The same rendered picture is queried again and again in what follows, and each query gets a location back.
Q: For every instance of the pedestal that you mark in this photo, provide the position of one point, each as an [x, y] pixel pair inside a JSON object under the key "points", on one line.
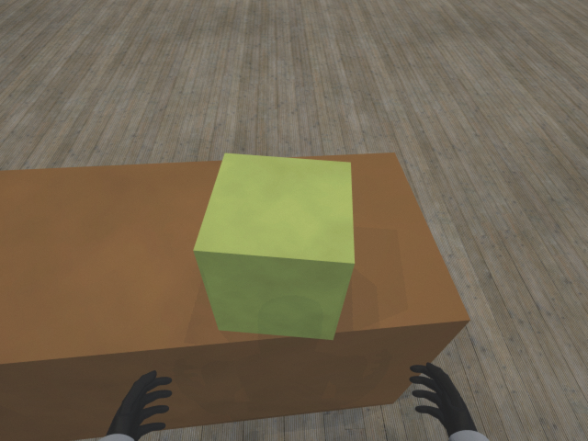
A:
{"points": [[99, 285]]}

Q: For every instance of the left robot hand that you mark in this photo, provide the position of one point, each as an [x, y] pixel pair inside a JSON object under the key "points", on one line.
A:
{"points": [[131, 413]]}

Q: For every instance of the carton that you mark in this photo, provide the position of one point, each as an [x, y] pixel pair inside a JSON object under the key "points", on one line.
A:
{"points": [[275, 249]]}

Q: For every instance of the right robot hand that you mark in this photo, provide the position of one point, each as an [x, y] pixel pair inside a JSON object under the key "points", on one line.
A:
{"points": [[453, 412]]}

